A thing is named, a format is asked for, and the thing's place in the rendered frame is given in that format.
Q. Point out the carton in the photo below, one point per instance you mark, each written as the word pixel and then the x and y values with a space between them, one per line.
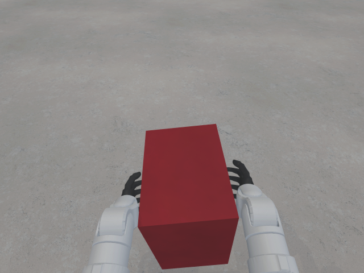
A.
pixel 187 210

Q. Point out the robot right forearm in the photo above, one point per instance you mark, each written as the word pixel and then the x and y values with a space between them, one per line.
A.
pixel 268 251

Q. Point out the robot left forearm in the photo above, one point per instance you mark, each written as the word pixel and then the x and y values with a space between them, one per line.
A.
pixel 113 238

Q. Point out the right robot hand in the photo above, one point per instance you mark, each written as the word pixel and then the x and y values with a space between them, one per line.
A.
pixel 243 173

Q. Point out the left robot hand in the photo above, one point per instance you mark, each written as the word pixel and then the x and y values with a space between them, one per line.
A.
pixel 131 184

